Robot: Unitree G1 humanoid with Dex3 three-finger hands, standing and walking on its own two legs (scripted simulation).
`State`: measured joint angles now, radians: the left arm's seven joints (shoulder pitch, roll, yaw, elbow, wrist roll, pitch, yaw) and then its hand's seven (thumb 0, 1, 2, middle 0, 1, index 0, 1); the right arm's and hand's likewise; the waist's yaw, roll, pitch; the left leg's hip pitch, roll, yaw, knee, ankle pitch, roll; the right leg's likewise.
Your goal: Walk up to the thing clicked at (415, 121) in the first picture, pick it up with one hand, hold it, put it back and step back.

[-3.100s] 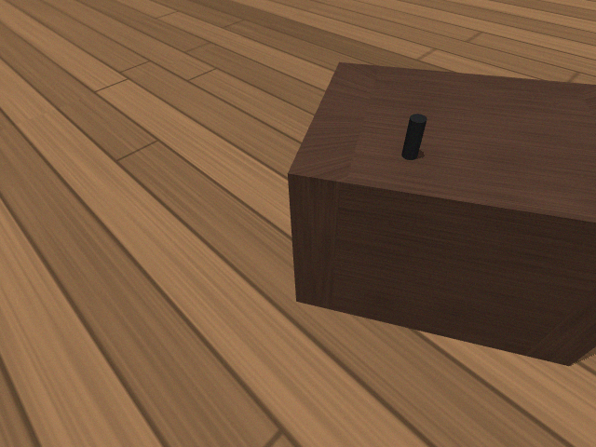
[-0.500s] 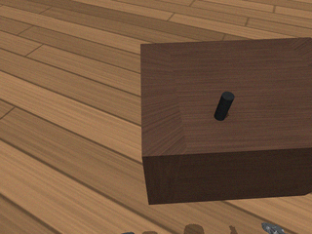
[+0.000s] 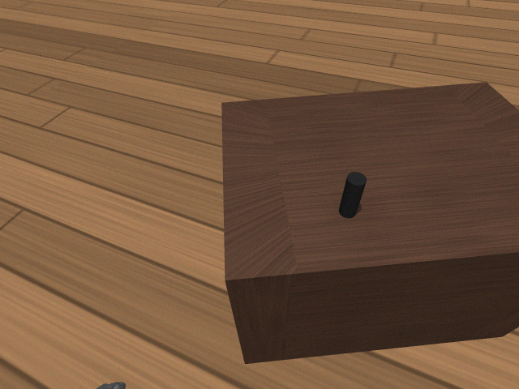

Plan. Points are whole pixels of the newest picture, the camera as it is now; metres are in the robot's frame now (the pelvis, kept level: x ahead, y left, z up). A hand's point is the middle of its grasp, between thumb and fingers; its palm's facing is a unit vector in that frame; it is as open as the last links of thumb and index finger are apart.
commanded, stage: walk up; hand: right
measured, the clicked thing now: (351, 196) +0.53 -0.19 -0.07
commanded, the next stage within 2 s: stand in 0.68 s
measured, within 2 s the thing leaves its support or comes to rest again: neither
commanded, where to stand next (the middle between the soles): +0.06 +0.00 m, yaw +3 degrees
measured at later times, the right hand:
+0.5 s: hand out of the picture +0.09 -0.24 -0.15, palm faces -0.04 +0.94 -0.33, open 7.4 cm
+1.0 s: hand out of the picture +0.10 -0.23 -0.15, palm faces -0.04 +0.94 -0.33, open 7.4 cm
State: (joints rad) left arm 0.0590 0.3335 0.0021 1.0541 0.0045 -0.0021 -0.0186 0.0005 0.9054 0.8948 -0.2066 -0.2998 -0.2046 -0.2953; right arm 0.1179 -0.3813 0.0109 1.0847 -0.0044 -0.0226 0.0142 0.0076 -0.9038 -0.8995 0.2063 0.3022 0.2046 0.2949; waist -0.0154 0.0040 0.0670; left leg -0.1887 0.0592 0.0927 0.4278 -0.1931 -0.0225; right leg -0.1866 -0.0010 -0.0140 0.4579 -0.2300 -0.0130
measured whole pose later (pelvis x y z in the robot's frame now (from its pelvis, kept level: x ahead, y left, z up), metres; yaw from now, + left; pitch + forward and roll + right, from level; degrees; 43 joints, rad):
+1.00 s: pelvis +0.02 +0.02 +0.01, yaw +1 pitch -2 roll +0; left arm 0.10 0.34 0.01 1.15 0.01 -0.01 0.00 0.00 0.91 0.89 -0.21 -0.30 -0.20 -0.30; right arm 0.09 -0.35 0.00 1.15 -0.02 -0.02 0.02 0.01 -0.90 -0.90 0.21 0.30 0.20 0.29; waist 0.00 0.00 0.04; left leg -0.12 0.02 0.09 0.31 -0.16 0.01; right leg -0.10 -0.03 -0.02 0.30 -0.17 0.02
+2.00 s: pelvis +0.03 +0.02 +0.01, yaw +2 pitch -2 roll +0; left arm 0.12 0.34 0.00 1.14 0.02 -0.01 0.00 0.00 0.91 0.89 -0.21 -0.30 -0.20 -0.30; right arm 0.10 -0.35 0.00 1.15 -0.01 -0.01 0.01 0.01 -0.90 -0.90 0.21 0.30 0.20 0.29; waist 0.00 0.00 0.04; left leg -0.11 0.01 0.07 0.31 -0.17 0.01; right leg -0.07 -0.04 -0.04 0.28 -0.19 0.03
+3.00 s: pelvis +0.03 +0.03 +0.01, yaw +3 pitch -1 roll +0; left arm 0.13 0.34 0.00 1.13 0.02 -0.01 0.00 0.00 0.90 0.89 -0.20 -0.30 -0.20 -0.29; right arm 0.11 -0.35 0.00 1.15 -0.01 -0.01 0.01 0.01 -0.90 -0.90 0.20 0.30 0.20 0.29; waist 0.00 0.00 0.04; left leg -0.11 0.01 0.06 0.31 -0.17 0.01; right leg -0.07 -0.04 -0.05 0.28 -0.19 0.03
